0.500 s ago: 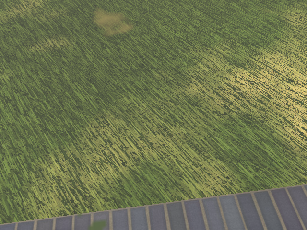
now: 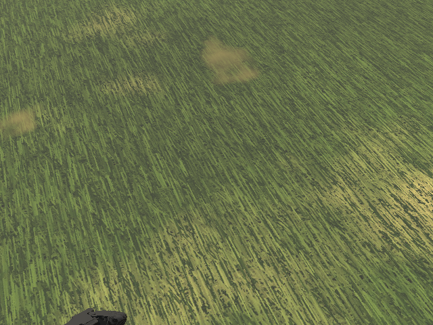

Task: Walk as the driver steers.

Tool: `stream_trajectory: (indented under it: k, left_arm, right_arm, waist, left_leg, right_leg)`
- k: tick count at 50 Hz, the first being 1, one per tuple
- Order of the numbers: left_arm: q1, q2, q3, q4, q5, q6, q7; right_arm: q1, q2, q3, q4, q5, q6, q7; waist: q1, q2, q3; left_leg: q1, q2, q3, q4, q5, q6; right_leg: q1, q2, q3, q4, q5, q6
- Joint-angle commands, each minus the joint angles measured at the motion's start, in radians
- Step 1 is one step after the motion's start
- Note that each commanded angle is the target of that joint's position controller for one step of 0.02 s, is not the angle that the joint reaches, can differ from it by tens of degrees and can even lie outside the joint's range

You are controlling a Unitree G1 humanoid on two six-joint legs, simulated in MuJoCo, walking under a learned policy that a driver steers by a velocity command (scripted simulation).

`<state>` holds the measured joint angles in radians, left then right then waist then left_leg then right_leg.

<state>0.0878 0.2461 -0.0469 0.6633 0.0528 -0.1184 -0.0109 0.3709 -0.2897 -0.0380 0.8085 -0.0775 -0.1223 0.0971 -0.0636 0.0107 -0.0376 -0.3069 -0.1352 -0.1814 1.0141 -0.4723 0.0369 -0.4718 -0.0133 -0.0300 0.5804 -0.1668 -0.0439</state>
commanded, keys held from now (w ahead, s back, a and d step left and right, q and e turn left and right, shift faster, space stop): w+q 0.26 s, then w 0.18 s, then w+e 0.56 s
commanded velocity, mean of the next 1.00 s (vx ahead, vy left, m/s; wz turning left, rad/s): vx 0.50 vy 0.00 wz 0.08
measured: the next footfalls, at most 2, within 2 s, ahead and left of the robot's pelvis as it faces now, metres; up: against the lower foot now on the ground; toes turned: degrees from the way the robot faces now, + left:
left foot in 0.62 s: +0.50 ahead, +0.28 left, -0.14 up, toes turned +15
right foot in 1.10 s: +0.82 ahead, +0.06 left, -0.14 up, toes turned -6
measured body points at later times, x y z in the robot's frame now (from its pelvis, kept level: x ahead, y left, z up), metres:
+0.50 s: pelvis +0.27 +0.06 -0.04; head +0.28 +0.07 +0.41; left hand +0.11 +0.24 -0.18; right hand +0.53 -0.07 -0.13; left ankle +0.41 +0.25 -0.74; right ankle +0.08 -0.12 -0.72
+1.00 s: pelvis +0.58 +0.18 -0.14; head +0.59 +0.17 +0.31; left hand +0.77 +0.43 -0.22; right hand +0.59 -0.09 -0.28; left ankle +0.46 +0.27 -0.86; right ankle +0.76 +0.06 -0.82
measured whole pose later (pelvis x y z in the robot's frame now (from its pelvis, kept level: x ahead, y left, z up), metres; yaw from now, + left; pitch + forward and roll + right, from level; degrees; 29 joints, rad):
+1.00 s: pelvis +0.58 +0.18 -0.14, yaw +2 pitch +1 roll +3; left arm 0.08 0.24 0.07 0.74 -0.02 -0.03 -0.01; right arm 0.33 -0.24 -0.07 1.00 0.01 -0.08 -0.04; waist -0.05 -0.04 -0.01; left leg -0.01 0.00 0.24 0.38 -0.38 0.00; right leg -0.72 -0.09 0.00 0.81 0.00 -0.04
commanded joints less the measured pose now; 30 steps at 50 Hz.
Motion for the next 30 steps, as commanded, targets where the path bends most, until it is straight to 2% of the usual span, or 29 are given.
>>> stream_trajectory:
  k: [1,2,3,4,6,7,9,10,11,12,13,14,17,18,19,20,21,22,23,24,25,26,27,28,29,30]
  left_arm:
    - [0.273,0.093,0.038,0.035,-0.005,0.005,0.005]
    - [0.232,0.016,0.013,0.031,-0.014,0.007,0.009]
    - [0.202,-0.013,0.007,0.030,-0.015,0.005,0.021]
    - [0.169,0.000,0.016,0.031,-0.013,0.001,0.033]
    - [0.188,0.055,0.045,0.054,0.000,-0.015,0.047]
    - [0.208,0.080,0.055,0.067,0.014,-0.020,0.048]
    - [0.255,0.116,0.071,0.096,0.030,-0.021,0.038]
    - [0.274,0.127,0.073,0.110,0.039,-0.015,0.028]
    - [0.281,0.122,0.074,0.122,0.043,-0.013,0.021]
    - [0.301,0.106,0.068,0.139,0.060,-0.015,0.017]
    - [0.286,0.092,0.061,0.136,0.064,-0.018,0.016]
    - [0.287,0.084,0.054,0.145,0.062,-0.020,0.013]
    - [0.351,0.095,0.048,0.187,0.054,-0.016,0.010]
    - [0.438,0.080,0.043,0.252,0.064,-0.022,0.022]
    - [0.508,0.077,0.045,0.274,0.054,-0.017,0.029]
    - [0.561,0.081,0.047,0.294,0.045,-0.013,0.033]
    - [0.591,0.079,0.048,0.302,0.041,-0.008,0.034]
    - [0.654,0.060,0.045,0.315,0.025,-0.006,0.040]
    - [0.686,0.044,0.038,0.328,0.024,0.001,0.031]
    - [0.648,0.032,0.036,0.330,0.028,0.010,0.023]
    - [0.619,0.083,0.044,0.318,0.033,0.026,0.007]
    - [0.566,0.121,0.053,0.311,0.047,0.034,-0.012]
    - [0.498,0.152,0.064,0.295,0.043,0.033,-0.022]
    - [0.474,0.164,0.068,0.297,0.038,0.032,-0.031]
    - [0.392,0.216,0.116,0.299,-0.118,0.063,0.005]
    - [0.416,0.211,0.108,0.304,-0.120,0.066,0.019]
  right_arm:
    - [-0.040,-0.048,0.003,-0.071,0.008,-0.012,-0.028]
    - [-0.041,-0.034,0.008,-0.066,-0.007,-0.003,-0.040]
    - [-0.080,-0.011,0.021,-0.075,-0.021,0.002,-0.034]
    - [-0.107,0.008,0.026,-0.085,-0.016,0.007,-0.028]
    - [-0.165,0.008,0.030,-0.099,0.008,0.014,-0.010]
    - [-0.177,0.004,0.032,-0.099,0.007,0.018,-0.001]
    - [-0.187,0.009,0.034,-0.105,0.005,0.023,0.017]
    - [-0.194,0.027,0.039,-0.108,0.003,0.032,0.023]
    - [-0.178,0.010,0.034,-0.107,0.007,0.042,0.026]
    - [-0.147,0.004,0.031,-0.103,0.000,0.046,0.026]
    - [-0.130,-0.004,0.026,-0.099,-0.013,0.046,0.030]
    - [-0.152,-0.014,0.020,-0.108,-0.017,0.046,0.029]
    - [-0.243,-0.021,0.012,-0.159,-0.013,0.045,0.012]
    - [-0.316,-0.003,0.022,-0.187,-0.005,0.044,0.000]
    - [-0.357,0.020,0.029,-0.195,-0.003,0.042,-0.008]
    - [-0.409,0.037,0.033,-0.206,-0.001,0.041,-0.011]
    - [-0.449,0.051,0.036,-0.217,0.001,0.043,-0.015]
    - [-0.494,0.060,0.041,-0.218,-0.011,0.043,-0.010]
    - [-0.537,0.069,0.044,-0.226,-0.014,0.044,-0.007]
    - [-0.536,0.075,0.057,-0.200,-0.005,0.044,-0.003]
    - [-0.529,0.091,0.068,-0.183,-0.006,0.058,-0.002]
    - [-0.502,0.075,0.068,-0.174,-0.006,0.074,0.000]
    - [-0.452,0.028,0.055,-0.158,-0.011,0.083,-0.002]
    - [-0.367,-0.013,0.043,-0.127,-0.015,0.087,-0.010]
    - [-0.193,-0.161,-0.041,-0.059,0.181,0.068,-0.031]
    - [0.003,-0.186,-0.051,0.009,0.171,0.062,-0.050]
  waist:
    - [0.135,-0.074,-0.039]
    - [0.108,-0.079,-0.055]
    - [0.091,-0.064,-0.034]
    - [0.073,-0.060,-0.031]
    - [0.085,-0.066,-0.016]
    - [0.093,-0.070,-0.006]
    - [0.100,-0.036,0.018]
    - [0.102,-0.043,0.025]
    - [0.094,-0.049,0.034]
    - [0.078,-0.070,0.040]
    - [0.067,-0.056,0.041]
    - [0.071,-0.056,0.059]
    - [0.112,-0.078,0.098]
    - [0.145,-0.085,0.123]
    - [0.190,-0.065,0.132]
    - [0.222,-0.061,0.157]
    - [0.240,-0.058,0.162]
    - [0.283,-0.060,0.182]
    - [0.297,-0.064,0.218]
    - [0.282,-0.015,0.264]
    - [0.272,-0.016,0.251]
    - [0.226,-0.045,0.249]
    - [0.179,-0.021,0.259]
    - [0.123,0.021,0.230]
    - [0.012,0.041,0.221]
    - [-0.077,0.044,0.044]
  left_leg:
    - [-0.643,0.144,0.049,0.415,0.135,-0.003]
    - [-0.554,0.189,0.046,0.329,0.203,-0.002]
    - [-0.494,0.221,0.057,0.283,0.213,-0.010]
    - [-0.455,0.235,0.073,0.213,0.183,-0.027]
    - [-0.441,0.244,0.112,0.099,0.183,-0.061]
    - [-0.445,0.245,0.126,0.067,0.248,-0.066]
    - [-0.458,0.245,0.138,-0.042,0.365,-0.062]
    - [-0.427,0.247,0.155,-0.050,0.421,-0.052]
    - [-0.422,0.241,0.148,-0.060,0.473,-0.038]
    - [-0.435,0.253,0.105,0.010,0.555,-0.018]
    - [-0.435,0.245,0.113,0.035,0.590,0.001]
    - [-0.438,0.244,0.118,0.033,0.589,0.012]
    - [-0.457,0.232,0.159,-0.003,0.477,0.018]
    - [-0.660,0.298,0.031,-0.113,0.604,0.010]
    - [-0.775,0.286,0.057,-0.197,0.618,-0.003]
    - [-0.815,0.281,0.092,-0.237,0.586,-0.012]
    - [-0.798,0.272,0.123,-0.259,0.540,-0.019]
    - [-0.812,0.268,0.169,-0.342,0.604,-0.016]
    - [-0.745,0.260,0.193,-0.373,0.587,-0.007]
    - [-0.617,0.271,0.176,-0.533,0.749,-0.008]
    - [-0.388,0.247,0.213,-0.572,0.816,-0.010]
    - [-0.239,0.246,0.190,-0.514,0.813,-0.010]
    - [-0.201,0.261,0.159,-0.519,0.760,-0.009]
    - [-0.113,0.266,0.150,-0.561,0.744,-0.008]
    - [0.052,0.202,0.121,-0.581,0.691,0.022]
    - [0.341,0.225,0.156,-0.566,0.847,0.004]
  right_leg:
    - [0.556,-0.365,0.473,-0.288,-0.153,-0.244]
    - [0.484,-0.325,0.390,-0.331,-0.075,-0.220]
    - [0.422,-0.301,0.318,-0.360,0.042,-0.208]
    - [0.396,-0.285,0.260,-0.389,0.124,-0.199]
    - [0.390,-0.258,0.141,-0.419,0.216,-0.201]
    - [0.389,-0.255,0.094,-0.429,0.255,-0.211]
    - [0.394,-0.263,0.026,-0.443,0.355,-0.224]
    - [0.366,-0.254,-0.021,-0.440,0.365,-0.222]
    - [0.359,-0.256,-0.043,-0.432,0.367,-0.221]
    - [0.374,-0.282,-0.041,-0.403,0.396,-0.224]
    - [0.372,-0.269,-0.074,-0.372,0.354,-0.214]
    - [0.365,-0.265,-0.084,-0.356,0.319,-0.204]
    - [0.432,-0.272,-0.082,-0.312,0.243,-0.181]
    - [0.657,-0.305,-0.027,-0.248,0.156,-0.147]
    - [0.797,-0.323,-0.009,-0.222,0.141,-0.153]
    - [0.841,-0.336,0.013,-0.210,0.135,-0.161]
    - [0.839,-0.326,0.016,-0.205,0.126,-0.158]
    - [0.863,-0.284,-0.003,-0.196,0.047,-0.159]
    - [0.781,-0.285,0.025,-0.212,0.030,-0.171]
    - [0.656,-0.239,-0.011,-0.213,-0.051,-0.149]
    - [0.480,-0.209,-0.041,-0.230,-0.143,-0.145]
    - [0.368,-0.222,-0.026,-0.235,-0.164,-0.144]
    - [0.360,-0.231,-0.023,-0.190,-0.152,-0.139]
    - [0.371,-0.217,-0.033,-0.091,-0.105,-0.117]
    - [0.308,-0.211,0.009,0.162,0.179,-0.077]
    - [0.224,-0.159,-0.025,0.454,0.136,-0.012]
